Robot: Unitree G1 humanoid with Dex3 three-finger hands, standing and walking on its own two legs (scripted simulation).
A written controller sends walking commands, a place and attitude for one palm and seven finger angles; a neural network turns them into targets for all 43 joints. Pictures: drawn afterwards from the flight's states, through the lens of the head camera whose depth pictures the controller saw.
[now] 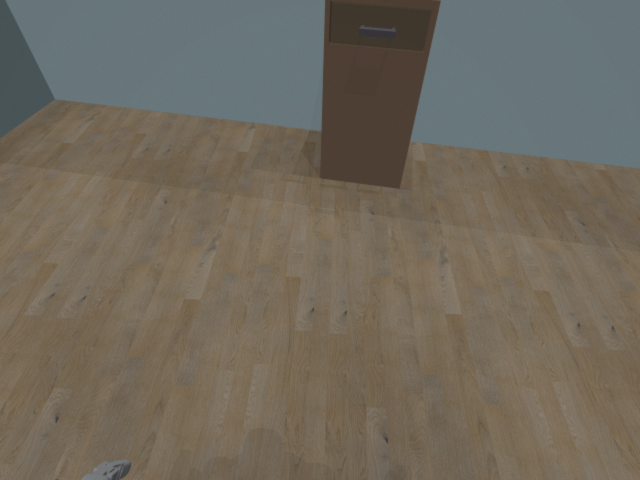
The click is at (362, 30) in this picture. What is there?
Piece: drawer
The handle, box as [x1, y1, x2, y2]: [359, 25, 395, 38]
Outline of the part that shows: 359,28 359,35 394,38 394,28 372,28 364,27 364,25 360,26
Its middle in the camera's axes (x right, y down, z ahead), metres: +0.21 -0.77 +1.44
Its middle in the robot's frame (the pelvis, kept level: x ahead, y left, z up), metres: +1.60 -0.13 -0.02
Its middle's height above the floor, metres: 0.75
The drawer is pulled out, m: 0.00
